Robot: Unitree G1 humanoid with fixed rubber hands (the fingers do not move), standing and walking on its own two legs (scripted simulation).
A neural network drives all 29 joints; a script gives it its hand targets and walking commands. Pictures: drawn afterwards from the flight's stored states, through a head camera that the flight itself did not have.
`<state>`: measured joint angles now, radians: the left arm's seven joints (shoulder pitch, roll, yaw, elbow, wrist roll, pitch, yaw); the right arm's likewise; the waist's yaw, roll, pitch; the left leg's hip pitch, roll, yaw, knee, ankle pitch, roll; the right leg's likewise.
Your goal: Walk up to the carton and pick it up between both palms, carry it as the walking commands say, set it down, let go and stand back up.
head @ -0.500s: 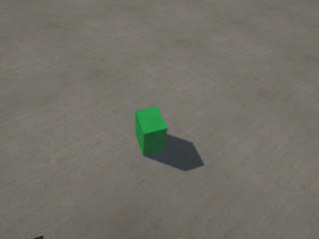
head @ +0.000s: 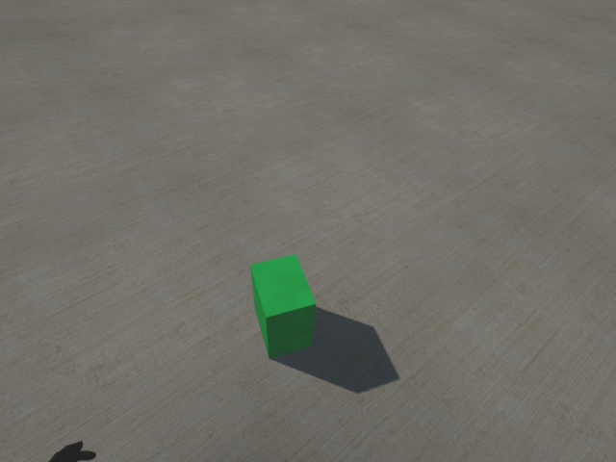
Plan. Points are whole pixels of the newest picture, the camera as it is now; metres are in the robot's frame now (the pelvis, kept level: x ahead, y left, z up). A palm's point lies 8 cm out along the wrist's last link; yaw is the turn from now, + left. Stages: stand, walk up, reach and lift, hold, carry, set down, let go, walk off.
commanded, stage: walk up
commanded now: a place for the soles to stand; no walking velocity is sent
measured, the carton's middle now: (282, 307) +0.71 +0.10 -0.62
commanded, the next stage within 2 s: none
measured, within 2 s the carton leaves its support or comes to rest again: neither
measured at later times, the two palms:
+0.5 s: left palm (151, 364) +0.26 +0.24 -0.06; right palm out of the picture +0.15 -0.41 -0.10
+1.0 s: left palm (172, 311) +0.36 +0.25 -0.09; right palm (582, 380) +0.27 -0.40 -0.06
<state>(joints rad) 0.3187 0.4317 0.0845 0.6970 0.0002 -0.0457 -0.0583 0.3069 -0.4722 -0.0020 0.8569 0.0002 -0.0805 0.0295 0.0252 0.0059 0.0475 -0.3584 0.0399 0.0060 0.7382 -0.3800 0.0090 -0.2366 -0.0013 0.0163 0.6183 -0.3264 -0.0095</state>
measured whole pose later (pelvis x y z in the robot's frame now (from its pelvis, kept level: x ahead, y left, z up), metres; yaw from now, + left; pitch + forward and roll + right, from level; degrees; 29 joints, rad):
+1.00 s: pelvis +0.25 -0.06 +0.01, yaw -2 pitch +0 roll -2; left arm 0.29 0.43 0.07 0.70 0.00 -0.03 -0.05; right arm 0.34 -0.47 0.00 0.84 0.00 -0.09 0.03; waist -0.04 -0.03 0.07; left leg -0.33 0.05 -0.01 0.60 -0.26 0.01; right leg -0.50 -0.01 0.00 0.89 -0.44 -0.02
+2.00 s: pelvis +0.28 -0.07 +0.00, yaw +1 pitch -1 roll +0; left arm 0.16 0.43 0.02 0.75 0.00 -0.02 -0.02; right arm 0.21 -0.44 0.00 0.88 0.00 -0.03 0.02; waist 0.00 -0.02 0.05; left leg -0.32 -0.01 -0.01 0.66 -0.32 0.01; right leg -0.35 -0.05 -0.02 0.67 -0.30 0.01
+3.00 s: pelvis +0.27 -0.08 +0.00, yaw +15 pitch -4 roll +1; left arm 0.18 0.43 0.07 0.75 0.00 0.00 -0.02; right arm 0.30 -0.46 0.00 0.86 0.00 -0.04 0.00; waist 0.00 -0.04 0.10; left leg -0.34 -0.05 -0.07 0.87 -0.50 0.02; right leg -0.26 -0.09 -0.08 0.69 -0.36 -0.01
